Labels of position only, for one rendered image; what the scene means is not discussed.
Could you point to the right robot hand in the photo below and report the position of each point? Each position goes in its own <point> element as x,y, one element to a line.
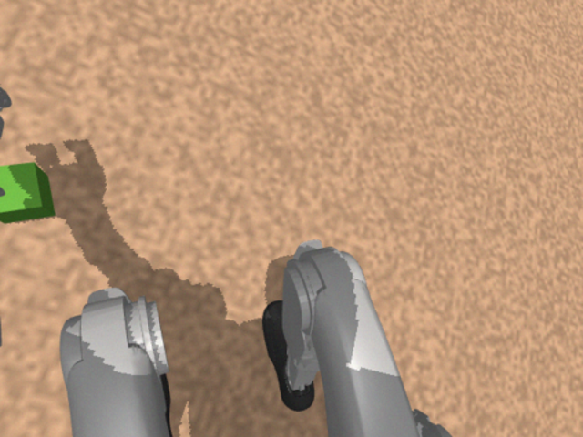
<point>426,428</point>

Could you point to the cube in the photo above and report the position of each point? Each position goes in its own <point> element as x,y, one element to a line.
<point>27,193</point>

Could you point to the right robot foot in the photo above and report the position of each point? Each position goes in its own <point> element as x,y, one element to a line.
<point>277,350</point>

